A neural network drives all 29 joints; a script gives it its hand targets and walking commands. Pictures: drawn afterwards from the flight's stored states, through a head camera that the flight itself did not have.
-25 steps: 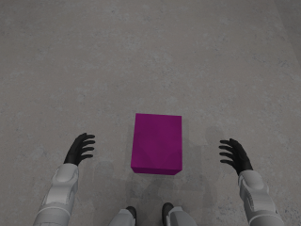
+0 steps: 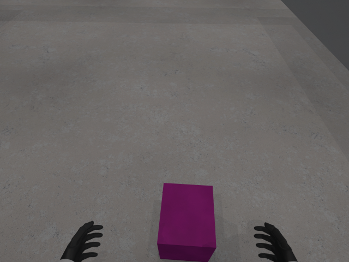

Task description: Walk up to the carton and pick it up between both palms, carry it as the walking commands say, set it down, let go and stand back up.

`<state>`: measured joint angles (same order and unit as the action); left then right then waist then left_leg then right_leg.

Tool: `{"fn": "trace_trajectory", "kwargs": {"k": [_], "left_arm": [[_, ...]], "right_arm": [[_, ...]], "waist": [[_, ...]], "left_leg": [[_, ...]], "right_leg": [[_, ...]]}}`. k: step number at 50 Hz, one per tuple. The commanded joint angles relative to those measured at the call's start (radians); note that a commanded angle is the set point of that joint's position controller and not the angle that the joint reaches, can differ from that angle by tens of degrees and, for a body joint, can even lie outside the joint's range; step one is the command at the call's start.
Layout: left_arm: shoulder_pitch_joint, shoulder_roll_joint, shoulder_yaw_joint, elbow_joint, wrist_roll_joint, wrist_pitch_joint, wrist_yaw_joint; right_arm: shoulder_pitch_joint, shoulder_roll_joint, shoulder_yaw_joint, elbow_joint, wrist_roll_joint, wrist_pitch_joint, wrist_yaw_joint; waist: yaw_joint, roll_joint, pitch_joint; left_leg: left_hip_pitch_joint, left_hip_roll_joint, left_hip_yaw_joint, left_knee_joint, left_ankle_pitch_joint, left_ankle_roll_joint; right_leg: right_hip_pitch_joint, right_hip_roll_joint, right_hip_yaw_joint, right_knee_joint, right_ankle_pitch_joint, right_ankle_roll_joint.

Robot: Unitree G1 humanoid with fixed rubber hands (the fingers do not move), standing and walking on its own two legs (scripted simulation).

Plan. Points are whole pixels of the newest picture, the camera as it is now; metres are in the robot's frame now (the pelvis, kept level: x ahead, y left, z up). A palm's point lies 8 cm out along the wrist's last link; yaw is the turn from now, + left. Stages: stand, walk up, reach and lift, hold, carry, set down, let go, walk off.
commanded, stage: let go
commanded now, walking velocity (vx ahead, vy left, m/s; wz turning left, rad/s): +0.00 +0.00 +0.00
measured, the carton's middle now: (185, 223) +0.43 -0.04 -0.63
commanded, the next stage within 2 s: stand in 0.18 s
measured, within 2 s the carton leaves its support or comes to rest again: neither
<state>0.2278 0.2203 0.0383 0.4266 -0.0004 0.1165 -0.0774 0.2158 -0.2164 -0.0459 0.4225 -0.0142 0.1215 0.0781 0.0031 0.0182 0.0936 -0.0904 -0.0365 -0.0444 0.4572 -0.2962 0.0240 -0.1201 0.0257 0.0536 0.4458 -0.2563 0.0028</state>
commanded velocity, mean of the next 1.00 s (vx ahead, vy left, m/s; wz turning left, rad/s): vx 0.00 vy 0.00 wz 0.00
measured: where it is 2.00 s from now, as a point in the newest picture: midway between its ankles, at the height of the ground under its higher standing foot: outside the picture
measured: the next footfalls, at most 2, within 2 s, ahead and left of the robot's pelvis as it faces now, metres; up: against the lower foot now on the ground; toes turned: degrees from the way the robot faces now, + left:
none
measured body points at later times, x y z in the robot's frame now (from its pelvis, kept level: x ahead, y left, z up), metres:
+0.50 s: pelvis +0.01 -0.01 +0.00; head +0.02 -0.01 +0.45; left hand +0.14 +0.29 -0.09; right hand +0.16 -0.30 -0.09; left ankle -0.03 +0.10 -0.74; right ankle +0.00 -0.12 -0.74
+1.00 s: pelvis +0.01 -0.01 +0.00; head +0.01 -0.02 +0.45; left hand +0.12 +0.29 -0.10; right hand +0.14 -0.31 -0.10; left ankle -0.03 +0.10 -0.74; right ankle +0.00 -0.12 -0.74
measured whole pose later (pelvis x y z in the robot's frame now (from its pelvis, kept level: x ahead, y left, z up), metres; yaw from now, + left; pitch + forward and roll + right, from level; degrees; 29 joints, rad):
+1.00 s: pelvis +0.01 -0.01 +0.00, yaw +1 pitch -2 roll +0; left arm 0.16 0.35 0.02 0.89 0.03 0.00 0.02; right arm 0.17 -0.37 -0.01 0.85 -0.03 0.00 -0.03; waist 0.00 0.01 0.01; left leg -0.10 -0.02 -0.06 0.42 -0.28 0.00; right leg -0.13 0.03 0.03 0.41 -0.25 -0.01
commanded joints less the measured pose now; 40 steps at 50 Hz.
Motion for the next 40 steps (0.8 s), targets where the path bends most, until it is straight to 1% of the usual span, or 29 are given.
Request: {"fn": "trace_trajectory", "kwargs": {"k": [1,6,9,10,11,12,13,14,16,18,21,32,40], "left_arm": [[-0.049,0.082,0.027,-0.099,0.005,0.005,0.0],[-0.024,0.076,0.029,-0.096,0.016,0.013,0.006],[-0.027,0.08,0.026,-0.094,0.014,0.001,0.017],[-0.044,0.222,0.065,0.048,0.037,-0.034,0.068],[-0.026,0.231,0.064,0.057,0.048,-0.053,0.086],[-0.039,0.211,0.055,0.069,0.049,-0.064,0.09],[-0.052,0.203,0.05,0.081,0.05,-0.074,0.091],[-0.058,0.196,0.049,0.098,0.05,-0.082,0.094],[-0.063,0.199,0.046,0.129,0.045,-0.096,0.09],[-0.062,0.208,0.044,0.159,0.044,-0.104,0.091],[-0.059,0.221,0.042,0.196,0.044,-0.11,0.097],[-0.065,0.266,0.031,0.304,0.039,-0.122,0.104],[-0.084,0.276,0.022,0.359,0.035,-0.125,0.103]], "right_arm": [[-0.031,-0.103,-0.034,-0.095,-0.004,0.006,-0.002],[-0.028,-0.099,-0.023,-0.111,-0.004,0.02,-0.01],[-0.034,-0.085,-0.01,-0.128,-0.009,0.048,-0.024],[-0.067,-0.225,-0.044,0.014,-0.017,-0.011,-0.074],[-0.046,-0.224,-0.048,0.028,-0.023,-0.04,-0.09],[-0.048,-0.213,-0.04,0.046,-0.031,-0.058,-0.091],[-0.051,-0.207,-0.036,0.066,-0.034,-0.073,-0.09],[-0.057,-0.201,-0.033,0.085,-0.035,-0.085,-0.091],[-0.071,-0.21,-0.029,0.113,-0.032,-0.1,-0.087],[-0.068,-0.219,-0.027,0.143,-0.028,-0.109,-0.088],[-0.057,-0.237,-0.026,0.184,-0.026,-0.117,-0.094],[-0.054,-0.283,-0.014,0.284,-0.021,-0.128,-0.105],[-0.063,-0.293,-0.005,0.332,-0.016,-0.132,-0.108]], "waist": [[-0.011,0.003,-0.017],[-0.006,-0.006,-0.046],[0.001,-0.005,-0.07],[0.014,-0.01,-0.07],[0.001,-0.017,-0.067],[-0.004,-0.012,-0.066],[-0.005,-0.011,-0.062],[-0.004,-0.009,-0.064],[-0.001,-0.001,-0.104],[-0.003,-0.01,-0.135],[-0.006,-0.011,-0.154],[-0.003,-0.014,-0.144],[-0.001,-0.013,-0.135]], "left_leg": [[-0.08,0.022,0.027,-0.103,0.17,-0.035],[-0.044,0.017,0.016,-0.077,0.255,-0.029],[-0.023,0.021,0.017,-0.054,0.288,-0.027],[-0.145,0.054,-0.011,-0.027,0.164,-0.053],[-0.114,0.06,-0.027,-0.026,0.121,-0.047],[-0.128,0.066,-0.038,-0.037,0.053,-0.044],[-0.139,0.069,-0.047,-0.049,0.012,-0.039],[-0.147,0.072,-0.055,-0.052,0.003,-0.035],[-0.133,0.081,-0.063,-0.042,0.093,-0.031],[-0.105,0.086,-0.062,-0.026,0.188,-0.033],[-0.074,0.093,-0.067,-0.02,0.263,-0.033],[-0.053,0.107,-0.077,-0.033,0.334,-0.025],[-0.042,0.112,-0.082,-0.055,0.337,-0.022]], "right_leg": [[0.074,0.025,-0.056,-0.04,0.136,0.006],[0.084,0.026,-0.051,-0.021,0.192,0.011],[0.077,0.026,-0.043,0.001,0.21,0.009],[-0.053,-0.04,-0.022,-0.017,0.135,0.026],[-0.072,-0.049,0.003,-0.025,0.09,0.019],[-0.097,-0.056,0.024,-0.036,0.025,0.015],[-0.103,-0.058,0.035,-0.045,-0.015,0.011],[-0.103,-0.058,0.04,-0.043,-0.018,0.009],[-0.078,-0.062,0.038,-0.028,0.069,0.004],[-0.061,-0.071,0.041,-0.021,0.159,0.002],[-0.046,-0.078,0.045,-0.018,0.23,-0.001],[-0.005,-0.094,0.055,-0.029,0.315,-0.009],[0.011,-0.101,0.058,-0.047,0.317,-0.011]]}}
